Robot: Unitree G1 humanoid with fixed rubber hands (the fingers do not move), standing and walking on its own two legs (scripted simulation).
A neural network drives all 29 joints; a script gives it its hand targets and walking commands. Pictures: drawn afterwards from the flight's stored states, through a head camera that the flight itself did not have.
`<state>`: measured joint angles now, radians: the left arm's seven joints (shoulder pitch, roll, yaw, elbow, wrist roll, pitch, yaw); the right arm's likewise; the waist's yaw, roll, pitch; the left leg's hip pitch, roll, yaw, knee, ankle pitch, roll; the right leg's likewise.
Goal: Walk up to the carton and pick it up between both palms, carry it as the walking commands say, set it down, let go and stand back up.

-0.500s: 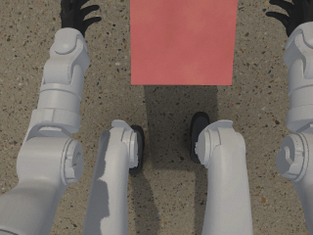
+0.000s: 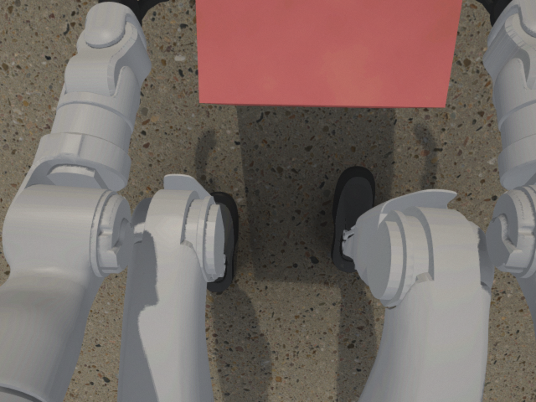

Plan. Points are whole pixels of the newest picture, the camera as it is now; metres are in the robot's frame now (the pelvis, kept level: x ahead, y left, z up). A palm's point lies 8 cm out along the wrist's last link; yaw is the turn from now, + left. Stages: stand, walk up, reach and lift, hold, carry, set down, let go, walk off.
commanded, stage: reach and lift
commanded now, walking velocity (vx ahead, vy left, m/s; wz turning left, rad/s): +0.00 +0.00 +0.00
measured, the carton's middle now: (316, 10) +0.54 -0.05 -0.27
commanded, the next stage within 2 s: none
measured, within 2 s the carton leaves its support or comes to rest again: leaves its support in 1.76 s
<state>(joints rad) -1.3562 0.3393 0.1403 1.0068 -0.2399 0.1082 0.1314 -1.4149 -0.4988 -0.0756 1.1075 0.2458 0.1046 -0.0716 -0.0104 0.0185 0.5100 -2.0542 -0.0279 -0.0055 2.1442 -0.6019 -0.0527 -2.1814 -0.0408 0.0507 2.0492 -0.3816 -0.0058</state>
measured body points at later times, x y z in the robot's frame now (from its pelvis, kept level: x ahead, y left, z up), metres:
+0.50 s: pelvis +0.01 +0.00 -0.02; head +0.38 -0.02 +0.22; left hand +0.55 +0.17 -0.21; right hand +0.54 -0.25 -0.21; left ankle +0.12 +0.13 -0.36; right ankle +0.17 -0.13 -0.36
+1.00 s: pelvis +0.01 +0.00 -0.02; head +0.38 -0.03 +0.23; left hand +0.56 +0.13 -0.20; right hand +0.55 -0.22 -0.21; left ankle +0.12 +0.13 -0.36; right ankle +0.17 -0.13 -0.36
